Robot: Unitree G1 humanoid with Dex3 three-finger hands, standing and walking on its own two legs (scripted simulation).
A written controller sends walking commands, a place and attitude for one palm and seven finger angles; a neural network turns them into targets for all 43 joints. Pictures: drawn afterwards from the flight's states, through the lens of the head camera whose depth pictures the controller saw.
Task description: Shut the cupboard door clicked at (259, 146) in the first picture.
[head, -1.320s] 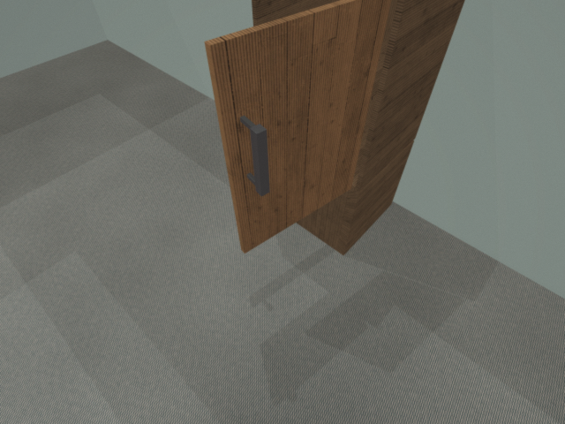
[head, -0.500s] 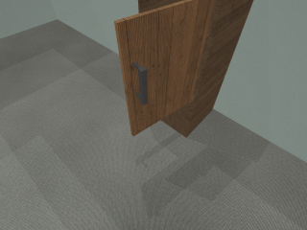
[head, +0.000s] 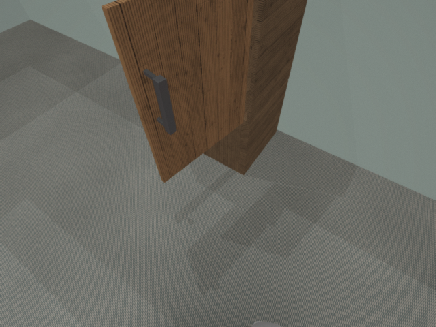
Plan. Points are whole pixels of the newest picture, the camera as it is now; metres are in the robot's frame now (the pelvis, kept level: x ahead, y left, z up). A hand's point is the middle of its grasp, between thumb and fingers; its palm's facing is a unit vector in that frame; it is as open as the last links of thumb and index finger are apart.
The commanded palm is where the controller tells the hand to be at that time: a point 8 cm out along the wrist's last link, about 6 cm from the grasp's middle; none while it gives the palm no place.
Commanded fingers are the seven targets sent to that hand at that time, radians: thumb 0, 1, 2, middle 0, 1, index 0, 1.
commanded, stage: walk to a spot facing it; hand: left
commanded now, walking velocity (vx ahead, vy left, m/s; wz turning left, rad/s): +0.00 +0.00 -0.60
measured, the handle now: (160, 103) +0.60 +0.20 +0.02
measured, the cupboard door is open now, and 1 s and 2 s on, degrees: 79 79 79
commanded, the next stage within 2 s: none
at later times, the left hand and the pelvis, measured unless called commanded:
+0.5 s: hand out of the picture +0.11 +0.21 -0.17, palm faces -0.19 -0.95 -0.25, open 7.4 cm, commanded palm none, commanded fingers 0.00 0.90 0.90 -0.20 -0.30 -0.20 -0.30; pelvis -0.01 +0.01 +0.00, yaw -15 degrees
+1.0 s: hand (175, 307) +0.17 +0.11 -0.17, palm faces -0.56 -0.80 -0.21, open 7.4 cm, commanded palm none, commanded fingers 0.00 0.90 0.90 -0.20 -0.30 -0.20 -0.30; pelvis -0.01 +0.00 +0.00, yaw -35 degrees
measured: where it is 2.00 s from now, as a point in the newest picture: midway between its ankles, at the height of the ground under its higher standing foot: outside the picture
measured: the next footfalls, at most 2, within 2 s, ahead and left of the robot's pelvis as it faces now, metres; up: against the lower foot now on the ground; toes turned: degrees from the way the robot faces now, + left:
left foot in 0.44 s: +0.06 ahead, +0.15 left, +0.00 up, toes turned -16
right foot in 0.70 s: +0.00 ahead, -0.15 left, +0.00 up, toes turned -26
